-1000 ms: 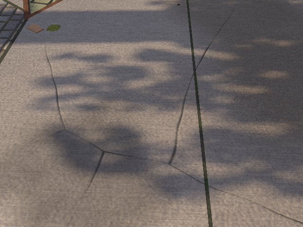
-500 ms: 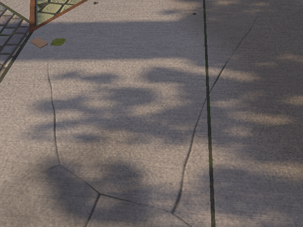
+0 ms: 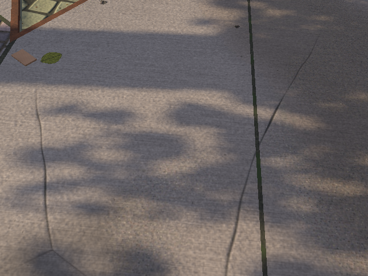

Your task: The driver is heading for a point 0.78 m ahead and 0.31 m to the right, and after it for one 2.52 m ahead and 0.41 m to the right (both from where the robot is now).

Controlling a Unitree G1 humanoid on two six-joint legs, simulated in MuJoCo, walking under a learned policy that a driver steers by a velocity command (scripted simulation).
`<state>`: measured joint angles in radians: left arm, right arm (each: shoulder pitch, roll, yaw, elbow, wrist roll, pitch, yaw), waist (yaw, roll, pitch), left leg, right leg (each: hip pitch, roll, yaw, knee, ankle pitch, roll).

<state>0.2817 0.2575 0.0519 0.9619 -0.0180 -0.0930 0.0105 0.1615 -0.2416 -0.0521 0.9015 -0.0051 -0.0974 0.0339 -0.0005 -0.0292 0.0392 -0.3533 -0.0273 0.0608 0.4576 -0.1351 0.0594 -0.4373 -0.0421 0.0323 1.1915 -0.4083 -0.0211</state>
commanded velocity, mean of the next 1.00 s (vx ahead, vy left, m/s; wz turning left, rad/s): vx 0.19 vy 0.00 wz -0.44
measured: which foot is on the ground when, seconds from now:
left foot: down 0.00-0.40, up 0.42-0.82, down 0.84-1.00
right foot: up 0.00-0.36, down 0.38-0.82, up 0.84-1.00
